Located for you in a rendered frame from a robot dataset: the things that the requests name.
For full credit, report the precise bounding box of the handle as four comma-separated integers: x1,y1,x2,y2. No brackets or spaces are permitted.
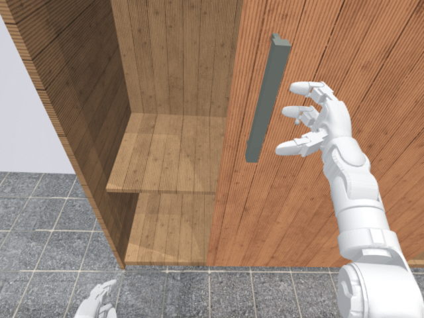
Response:
245,33,291,163

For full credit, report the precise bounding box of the right robot upper arm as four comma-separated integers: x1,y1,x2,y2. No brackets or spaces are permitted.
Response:
337,262,423,318

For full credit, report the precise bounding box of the left robot hand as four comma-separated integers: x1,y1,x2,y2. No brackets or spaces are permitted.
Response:
74,280,117,318

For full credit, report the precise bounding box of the robot right forearm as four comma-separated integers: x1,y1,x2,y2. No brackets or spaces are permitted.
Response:
321,136,424,318

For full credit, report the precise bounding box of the right robot hand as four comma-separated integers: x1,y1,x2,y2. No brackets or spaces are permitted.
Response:
275,81,352,157

